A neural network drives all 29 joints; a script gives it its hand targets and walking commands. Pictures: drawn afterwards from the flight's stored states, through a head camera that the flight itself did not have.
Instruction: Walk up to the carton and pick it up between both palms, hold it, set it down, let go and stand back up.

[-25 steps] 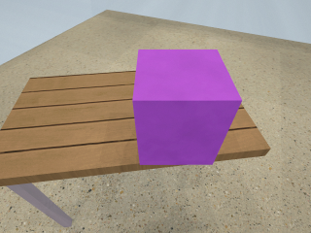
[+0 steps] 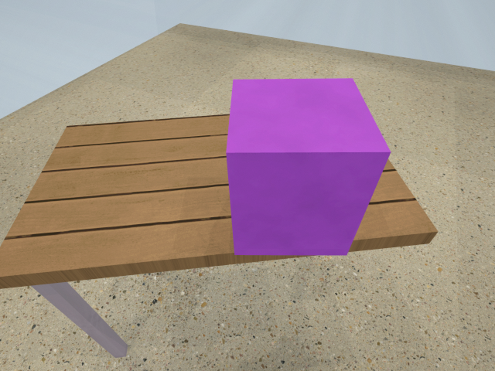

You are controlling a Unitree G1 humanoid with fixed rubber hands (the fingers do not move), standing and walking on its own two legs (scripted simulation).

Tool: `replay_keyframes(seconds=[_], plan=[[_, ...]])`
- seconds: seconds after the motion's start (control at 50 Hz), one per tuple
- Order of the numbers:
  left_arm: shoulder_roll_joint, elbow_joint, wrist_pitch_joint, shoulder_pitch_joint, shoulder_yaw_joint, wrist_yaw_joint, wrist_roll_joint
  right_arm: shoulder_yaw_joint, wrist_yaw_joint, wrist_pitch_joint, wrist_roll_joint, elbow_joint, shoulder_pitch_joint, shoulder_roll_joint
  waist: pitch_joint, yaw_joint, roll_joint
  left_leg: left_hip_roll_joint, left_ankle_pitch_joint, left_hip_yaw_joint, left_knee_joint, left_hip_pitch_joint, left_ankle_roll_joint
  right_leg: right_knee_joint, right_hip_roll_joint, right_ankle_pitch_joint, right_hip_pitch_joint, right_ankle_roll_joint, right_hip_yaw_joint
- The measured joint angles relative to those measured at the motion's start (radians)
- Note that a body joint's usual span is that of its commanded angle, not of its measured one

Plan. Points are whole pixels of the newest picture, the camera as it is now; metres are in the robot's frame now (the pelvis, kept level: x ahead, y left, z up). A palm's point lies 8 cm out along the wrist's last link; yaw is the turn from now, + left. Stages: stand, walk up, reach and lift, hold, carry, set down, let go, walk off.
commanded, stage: stand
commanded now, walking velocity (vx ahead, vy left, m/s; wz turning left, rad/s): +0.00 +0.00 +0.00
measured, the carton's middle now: (291, 169) +0.48 -0.07 +0.07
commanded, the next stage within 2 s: none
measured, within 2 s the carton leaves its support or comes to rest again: neither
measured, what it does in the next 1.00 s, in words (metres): stands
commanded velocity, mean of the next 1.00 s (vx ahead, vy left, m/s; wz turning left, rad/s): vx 0.00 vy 0.00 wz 0.00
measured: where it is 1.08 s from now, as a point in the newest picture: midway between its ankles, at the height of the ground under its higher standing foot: outside the picture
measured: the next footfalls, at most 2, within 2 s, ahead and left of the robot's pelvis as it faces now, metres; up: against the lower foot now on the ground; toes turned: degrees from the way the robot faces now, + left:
none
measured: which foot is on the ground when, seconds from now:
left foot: down 0.00-1.00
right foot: down 0.00-1.00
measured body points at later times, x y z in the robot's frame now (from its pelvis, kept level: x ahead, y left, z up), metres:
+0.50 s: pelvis -0.01 -0.02 +0.00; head -0.01 -0.03 +0.45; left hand -0.05 +0.16 -0.16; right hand -0.03 -0.22 -0.16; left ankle +0.04 +0.08 -0.74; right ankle +0.02 -0.14 -0.74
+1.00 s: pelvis +0.01 -0.04 +0.00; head +0.00 -0.03 +0.45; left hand -0.02 +0.16 -0.17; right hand -0.02 -0.23 -0.16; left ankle +0.04 +0.08 -0.74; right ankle +0.02 -0.14 -0.74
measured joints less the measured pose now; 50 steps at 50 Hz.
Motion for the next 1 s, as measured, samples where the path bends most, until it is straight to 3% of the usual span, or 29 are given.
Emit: replay_keyframes(seconds=[1.0], plan=[[-0.018, 0.011, 0.005, -0.045, 0.009, 0.008, 0.000, 0.007, -0.018, -0.005, 0.000, 0.062, -0.014, 0.023, 0.007, -0.004, -0.008, 0.043, -0.014, -0.034, 0.003, 0.003, -0.058, 0.006, 0.048, -0.019, 0.003, -0.054, -0.013]])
